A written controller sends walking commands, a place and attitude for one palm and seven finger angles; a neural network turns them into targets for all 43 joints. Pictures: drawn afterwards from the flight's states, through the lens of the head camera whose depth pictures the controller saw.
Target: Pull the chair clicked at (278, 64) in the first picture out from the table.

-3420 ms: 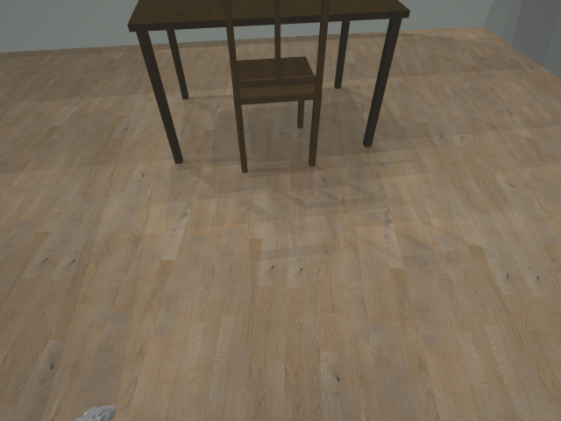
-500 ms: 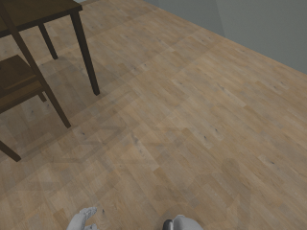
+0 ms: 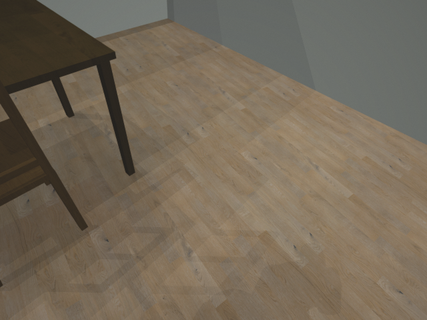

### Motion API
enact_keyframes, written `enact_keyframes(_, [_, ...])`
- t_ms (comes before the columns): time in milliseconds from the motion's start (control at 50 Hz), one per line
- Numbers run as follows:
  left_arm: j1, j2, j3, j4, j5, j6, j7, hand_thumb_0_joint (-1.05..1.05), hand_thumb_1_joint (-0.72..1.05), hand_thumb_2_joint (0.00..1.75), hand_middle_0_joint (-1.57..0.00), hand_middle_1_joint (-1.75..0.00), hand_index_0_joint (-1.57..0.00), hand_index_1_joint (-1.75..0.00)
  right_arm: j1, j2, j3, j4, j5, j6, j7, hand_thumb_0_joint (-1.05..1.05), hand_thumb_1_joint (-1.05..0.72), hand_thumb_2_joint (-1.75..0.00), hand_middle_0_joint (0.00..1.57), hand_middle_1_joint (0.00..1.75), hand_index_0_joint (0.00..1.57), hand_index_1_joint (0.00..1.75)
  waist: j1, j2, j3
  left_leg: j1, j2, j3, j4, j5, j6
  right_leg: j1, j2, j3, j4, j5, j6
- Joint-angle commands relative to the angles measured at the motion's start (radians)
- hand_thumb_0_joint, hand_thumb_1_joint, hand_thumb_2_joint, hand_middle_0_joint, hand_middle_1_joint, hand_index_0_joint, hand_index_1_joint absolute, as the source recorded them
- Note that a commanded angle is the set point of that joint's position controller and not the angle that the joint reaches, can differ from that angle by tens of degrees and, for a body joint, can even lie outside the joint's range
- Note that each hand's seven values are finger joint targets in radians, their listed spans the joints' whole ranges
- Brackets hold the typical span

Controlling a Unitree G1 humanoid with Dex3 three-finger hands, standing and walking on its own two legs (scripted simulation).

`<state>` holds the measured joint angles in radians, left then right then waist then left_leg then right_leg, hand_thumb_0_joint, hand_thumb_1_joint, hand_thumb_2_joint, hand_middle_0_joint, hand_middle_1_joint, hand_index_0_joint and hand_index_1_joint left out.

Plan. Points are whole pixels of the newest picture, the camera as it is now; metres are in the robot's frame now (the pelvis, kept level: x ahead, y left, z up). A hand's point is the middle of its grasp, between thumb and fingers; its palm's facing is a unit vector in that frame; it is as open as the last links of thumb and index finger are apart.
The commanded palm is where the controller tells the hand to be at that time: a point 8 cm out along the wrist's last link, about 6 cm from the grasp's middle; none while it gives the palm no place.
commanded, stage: walk to a spot facing it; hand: left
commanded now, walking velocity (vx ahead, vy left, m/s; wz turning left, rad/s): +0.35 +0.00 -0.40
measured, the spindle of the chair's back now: out of the picture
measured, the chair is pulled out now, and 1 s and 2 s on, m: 0.00 0.00 0.00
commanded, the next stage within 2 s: turn to face it in 0.28 s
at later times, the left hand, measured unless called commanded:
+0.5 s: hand (181, 230) +0.36 +0.10 -0.16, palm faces -0.20 -0.95 -0.24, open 7.4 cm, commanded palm none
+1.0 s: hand (155, 244) +0.33 +0.16 -0.18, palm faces +0.12 -0.97 -0.21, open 7.3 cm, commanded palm none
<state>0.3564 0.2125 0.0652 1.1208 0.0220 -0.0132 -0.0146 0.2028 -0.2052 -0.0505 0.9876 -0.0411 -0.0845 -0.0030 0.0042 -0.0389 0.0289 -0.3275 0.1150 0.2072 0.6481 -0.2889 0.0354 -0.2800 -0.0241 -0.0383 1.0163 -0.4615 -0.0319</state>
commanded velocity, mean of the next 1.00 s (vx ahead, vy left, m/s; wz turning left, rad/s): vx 0.10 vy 0.00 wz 0.20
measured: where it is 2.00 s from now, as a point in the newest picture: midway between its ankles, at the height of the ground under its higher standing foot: outside the picture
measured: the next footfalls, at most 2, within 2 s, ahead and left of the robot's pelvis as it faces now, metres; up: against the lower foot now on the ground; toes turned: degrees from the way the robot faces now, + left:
right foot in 0.42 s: +0.33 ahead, -0.16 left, +0.00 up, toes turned -19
left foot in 0.92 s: +0.34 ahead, +0.05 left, +0.00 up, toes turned +12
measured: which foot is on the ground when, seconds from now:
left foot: down 0.00-0.42, up 0.44-0.90, down 0.92-1.00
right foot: up 0.00-0.40, down 0.42-0.92, up 0.94-1.00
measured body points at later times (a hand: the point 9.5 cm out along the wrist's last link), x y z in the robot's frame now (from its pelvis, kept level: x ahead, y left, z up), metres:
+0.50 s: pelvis +0.21 -0.06 -0.01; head +0.25 -0.09 +0.43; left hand +0.37 +0.15 -0.14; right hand +0.08 -0.25 -0.18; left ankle +0.09 +0.10 -0.64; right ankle +0.29 -0.15 -0.73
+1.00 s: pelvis +0.28 -0.04 +0.00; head +0.31 -0.02 +0.44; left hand +0.32 +0.21 -0.16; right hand +0.38 -0.29 -0.13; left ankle +0.30 +0.05 -0.73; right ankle +0.28 -0.16 -0.69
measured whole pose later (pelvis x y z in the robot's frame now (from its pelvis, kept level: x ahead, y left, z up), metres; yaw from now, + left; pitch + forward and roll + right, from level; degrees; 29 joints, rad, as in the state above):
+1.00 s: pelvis +0.28 -0.04 +0.00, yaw +5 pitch +0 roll -1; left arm 0.20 0.23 0.08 0.96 0.02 0.05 0.01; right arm 0.17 -0.18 -0.05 0.92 -0.03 0.02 0.01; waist -0.01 -0.03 0.07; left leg -0.36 0.05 0.12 0.67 -0.31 0.05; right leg -0.40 -0.10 -0.19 0.95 -0.52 0.05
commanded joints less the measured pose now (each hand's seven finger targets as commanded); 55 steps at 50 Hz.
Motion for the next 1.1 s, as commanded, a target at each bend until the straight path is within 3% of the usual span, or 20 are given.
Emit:
enact_keyframes(0, [-0.084, 0.021, 0.008, -0.107, 0.006, -0.026, -0.010, 0.00, 0.90, 0.90, -0.20, -0.30, -0.20, -0.30, 0.187, -0.095, -0.010, 0.034, 0.006, -0.005, -0.018, 0.00, -0.90, -0.90, 0.20, 0.30, 0.20, 0.30, -0.032, 0.135, 0.048, 0.228, 0.293, -0.297, -0.442, 0.079, 0.067, -0.374, -0.093, 0.050, 0.255, 0.147, 0.007])
enact_keyframes(60, [-0.037, -0.005, 0.009, -0.093, 0.008, 0.005, -0.012, 0.00, 0.90, 0.90, -0.20, -0.30, -0.20, -0.30, 0.165, -0.065, -0.006, 0.039, 0.017, -0.013, -0.021, 0.00, -0.90, -0.90, 0.20, 0.30, 0.20, 0.30, 0.005, 0.166, 0.059, 0.180, 0.227, -0.121, -0.472, 0.138, 0.045, -0.344, -0.101, 0.024, 0.193, 0.246, 0.028])
enact_keyframes(180, [-0.187, -0.024, 0.016, -0.171, 0.011, 0.018, -0.022, 0.00, 0.90, 0.90, -0.20, -0.30, -0.20, -0.30, 0.238, -0.048, -0.019, 0.071, 0.021, -0.009, -0.022, 0.00, -0.90, -0.90, 0.20, 0.30, 0.20, 0.30, -0.023, 0.145, 0.104, 0.286, 0.231, 0.000, -0.482, 0.254, 0.063, -0.442, -0.125, -0.043, -0.069, 0.322, 0.057])
enact_keyframes(280, [-0.288, -0.036, 0.016, -0.218, 0.007, 0.004, -0.023, 0.00, 0.90, 0.90, -0.20, -0.30, -0.20, -0.30, 0.277, -0.050, -0.027, 0.090, 0.011, 0.008, -0.020, 0.00, -0.90, -0.90, 0.20, 0.30, 0.20, 0.30, -0.053, 0.166, 0.122, 0.354, 0.251, 0.074, -0.396, 0.447, 0.054, -0.358, -0.070, -0.101, -0.300, 0.300, 0.016])
enact_keyframes(320, [-0.232, -0.017, 0.021, -0.211, 0.008, -0.005, -0.024, 0.00, 0.90, 0.90, -0.20, -0.30, -0.20, -0.30, 0.261, -0.075, -0.037, 0.077, 0.012, 0.011, -0.022, 0.00, -0.90, -0.90, 0.20, 0.30, 0.20, 0.30, -0.020, 0.175, 0.070, 0.390, 0.252, 0.110, -0.272, 0.684, 0.045, -0.255, -0.016, -0.140, -0.341, 0.257, -0.017])
enact_keyframes(360, [-0.021, 0.033, 0.031, -0.151, 0.014, -0.023, -0.014, 0.00, 0.90, 0.90, -0.20, -0.30, -0.20, -0.30, 0.221, -0.111, -0.042, 0.059, 0.020, 0.017, -0.019, 0.00, -0.90, -0.90, 0.20, 0.30, 0.20, 0.30, 0.082, 0.125, -0.063, 0.330, 0.217, 0.133, 0.042, 0.821, 0.004, 0.059, 0.046, -0.180, -0.448, 0.309, -0.043])
enact_keyframes(380, [0.111, 0.115, 0.053, -0.112, 0.019, -0.039, -0.001, 0.00, 0.90, 0.90, -0.20, -0.30, -0.20, -0.30, 0.237, -0.073, -0.032, 0.056, 0.034, 0.018, -0.008, 0.00, -0.90, -0.90, 0.20, 0.30, 0.20, 0.30, 0.140, 0.005, -0.178, 0.108, 0.156, 0.121, 0.304, 0.540, -0.035, 0.362, -0.083, -0.038, -0.480, 0.485, -0.074])
enact_keyframes(400, [0.194, 0.223, 0.071, -0.089, 0.009, -0.049, 0.014, 0.00, 0.90, 0.90, -0.20, -0.30, -0.20, -0.30, 0.273, 0.016, -0.015, 0.036, 0.048, 0.015, -0.010, 0.00, -0.90, -0.90, 0.20, 0.30, 0.20, 0.30, 0.128, -0.218, -0.308, -0.178, -0.036, 0.046, 0.655, -0.283, -0.079, 0.575, -0.395, 0.415, -0.523, 0.876, -0.202])
enact_keyframes(420, [0.176, 0.235, 0.061, -0.091, -0.018, -0.042, 0.024, 0.00, 0.90, 0.90, -0.20, -0.30, -0.20, -0.30, 0.208, 0.004, -0.014, 0.020, 0.047, 0.025, -0.020, 0.00, -0.90, -0.90, 0.20, 0.30, 0.20, 0.30, 0.121, -0.084, -0.270, -0.196, -0.025, -0.114, 0.753, -0.324, -0.062, 0.468, -0.435, 0.385, -0.584, 1.080, -0.247])
enact_keyframes(440, [0.075, 0.214, 0.049, -0.113, -0.011, -0.047, 0.028, 0.00, 0.90, 0.90, -0.20, -0.30, -0.20, -0.30, 0.252, 0.021, -0.012, 0.035, 0.042, 0.033, -0.021, 0.00, -0.90, -0.90, 0.20, 0.30, 0.20, 0.30, 0.066, -0.171, -0.291, -0.192, -0.006, -0.194, 0.785, -0.245, -0.061, 0.401, -0.425, 0.375, -0.616, 0.905, -0.220])
enact_keyframes(460, [-0.033, 0.147, 0.034, -0.138, -0.013, -0.042, 0.035, 0.00, 0.90, 0.90, -0.20, -0.30, -0.20, -0.30, 0.251, 0.000, -0.017, 0.055, 0.034, 0.047, -0.021, 0.00, -0.90, -0.90, 0.20, 0.30, 0.20, 0.30, 0.032, -0.132, -0.203, -0.177, 0.021, -0.202, 0.768, -0.174, -0.060, 0.270, -0.392, 0.297, -0.669, 0.728, -0.179])
enact_keyframes(500, [-0.129, 0.074, 0.001, -0.152, -0.007, -0.050, 0.041, 0.00, 0.90, 0.90, -0.20, -0.30, -0.20, -0.30, 0.235, 0.026, -0.002, 0.085, 0.022, 0.073, -0.020, 0.00, -0.90, -0.90, 0.20, 0.30, 0.20, 0.30, -0.019, 0.003, -0.061, -0.111, 0.044, -0.211, 0.660, -0.075, -0.061, 0.011, -0.326, 0.121, -0.717, 0.672, -0.113])
enact_keyframes(560, [-0.192, 0.055, -0.011, -0.155, -0.001, -0.044, 0.044, 0.00, 0.90, 0.90, -0.20, -0.30, -0.20, -0.30, 0.280, 0.041, 0.004, 0.100, 0.022, 0.103, -0.016, 0.00, -0.90, -0.90, 0.20, 0.30, 0.20, 0.30, -0.063, -0.037, -0.061, -0.057, 0.032, -0.188, 0.500, -0.063, -0.077, -0.057, -0.295, -0.009, -0.744, 0.606, -0.096])
enact_keyframes(780, [-0.148, 0.124, 0.024, -0.190, 0.006, 0.000, 0.052, 0.00, 0.90, 0.90, -0.20, -0.30, -0.20, -0.30, 0.011, -0.010, -0.012, -0.064, 0.023, 0.116, 0.017, 0.00, -0.90, -0.90, 0.20, 0.30, 0.20, 0.30, 0.015, -0.065, -0.016, -0.118, 0.005, -0.100, 0.173, -0.127, -0.080, 0.099, -0.377, -0.075, -0.683, 0.474, -0.111])
enact_keyframes(860, [-0.141, 0.138, 0.034, -0.208, -0.001, 0.015, 0.046, 0.00, 0.90, 0.90, -0.20, -0.30, -0.20, -0.30, 0.039, -0.052, -0.024, -0.091, 0.020, 0.113, 0.021, 0.00, -0.90, -0.90, 0.20, 0.30, 0.20, 0.30, -0.009, -0.019, -0.050, 0.045, -0.013, -0.082, -0.061, 0.001, -0.060, 0.061, -0.350, -0.143, -0.524, 0.413, -0.041])
enact_keyframes(880, [-0.138, 0.122, 0.035, -0.224, -0.007, 0.022, 0.041, 0.00, 0.90, 0.90, -0.20, -0.30, -0.20, -0.30, 0.093, -0.103, -0.038, -0.087, 0.017, 0.107, 0.020, 0.00, -0.90, -0.90, 0.20, 0.30, 0.20, 0.30, -0.040, 0.120, -0.082, 0.146, 0.047, -0.193, -0.185, 0.159, -0.019, -0.026, -0.287, -0.192, -0.386, 0.313, 0.016])
enact_keyframes(900, [-0.147, 0.068, 0.028, -0.266, -0.015, 0.026, 0.034, 0.00, 0.90, 0.90, -0.20, -0.30, -0.20, -0.30, 0.134, -0.208, -0.060, -0.097, 0.009, 0.100, 0.014, 0.00, -0.90, -0.90, 0.20, 0.30, 0.20, 0.30, -0.059, 0.384, -0.068, 0.235, 0.276, -0.521, -0.293, 0.455, 0.106, -0.246, -0.145, -0.230, -0.178, -0.051, 0.106])
enact_keyframes(920, [-0.236, 0.072, 0.016, -0.307, -0.001, 0.032, 0.037, 0.00, 0.90, 0.90, -0.20, -0.30, -0.20, -0.30, 0.177, -0.237, -0.066, -0.080, 0.008, 0.101, 0.005, 0.00, -0.90, -0.90, 0.20, 0.30, 0.20, 0.30, -0.104, 0.343, -0.076, 0.215, 0.348, -0.626, -0.348, 0.444, 0.197, -0.298, -0.084, -0.114, 0.037, -0.235, 0.107])
enact_keyframes(1000, [-0.199, 0.087, 0.030, -0.267, -0.003, 0.029, 0.026, 0.00, 0.90, 0.90, -0.20, -0.30, -0.20, -0.30, 0.018, -0.184, -0.048, -0.118, 0.017, 0.084, -0.012, 0.00, -0.90, -0.90, 0.20, 0.30, 0.20, 0.30, -0.026, 0.148, -0.107, 0.220, 0.187, -0.427, -0.292, 0.455, 0.134, -0.334, -0.095, 0.016, 0.144, 0.029, 0.119])
enact_keyframes(1080, [-0.171, 0.093, 0.028, -0.258, -0.009, 0.040, 0.029, 0.00, 0.90, 0.90, -0.20, -0.30, -0.20, -0.30, 0.011, -0.197, -0.052, -0.117, 0.021, 0.085, -0.009, 0.00, -0.90, -0.90, 0.20, 0.30, 0.20, 0.30, -0.026, 0.146, -0.107, 0.215, 0.141, -0.395, -0.303, 0.445, 0.132, -0.263, -0.074, 0.013, 0.038, 0.054, 0.132])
